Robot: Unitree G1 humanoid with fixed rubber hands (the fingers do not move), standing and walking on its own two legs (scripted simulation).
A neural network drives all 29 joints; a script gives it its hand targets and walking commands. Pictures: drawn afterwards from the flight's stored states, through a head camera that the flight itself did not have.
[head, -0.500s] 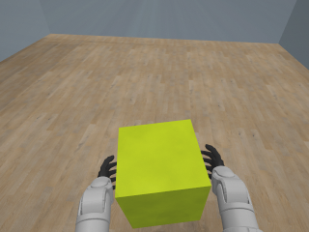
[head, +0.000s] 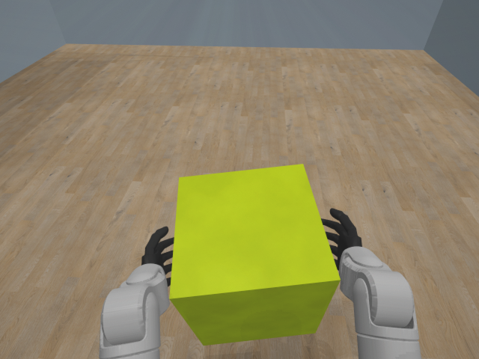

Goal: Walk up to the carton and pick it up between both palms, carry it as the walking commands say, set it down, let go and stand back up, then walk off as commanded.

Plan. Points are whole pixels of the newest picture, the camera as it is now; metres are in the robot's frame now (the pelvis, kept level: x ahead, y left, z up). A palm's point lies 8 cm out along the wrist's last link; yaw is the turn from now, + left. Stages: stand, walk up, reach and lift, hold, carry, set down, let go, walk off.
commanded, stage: carry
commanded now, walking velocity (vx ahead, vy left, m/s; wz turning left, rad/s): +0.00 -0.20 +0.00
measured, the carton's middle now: (250, 259) +0.31 +0.01 +0.03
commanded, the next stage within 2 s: none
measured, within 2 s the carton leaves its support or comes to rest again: neither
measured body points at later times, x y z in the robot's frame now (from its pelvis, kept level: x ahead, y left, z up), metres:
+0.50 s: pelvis -0.05 -0.03 +0.01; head -0.09 -0.02 +0.46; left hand +0.20 +0.15 +0.08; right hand +0.24 -0.15 +0.10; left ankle +0.03 +0.12 -0.71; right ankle +0.06 -0.09 -0.72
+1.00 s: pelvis -0.09 -0.01 +0.00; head -0.12 -0.01 +0.45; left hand +0.15 +0.17 +0.06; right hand +0.20 -0.13 +0.08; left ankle +0.00 +0.11 -0.71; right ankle +0.07 -0.10 -0.72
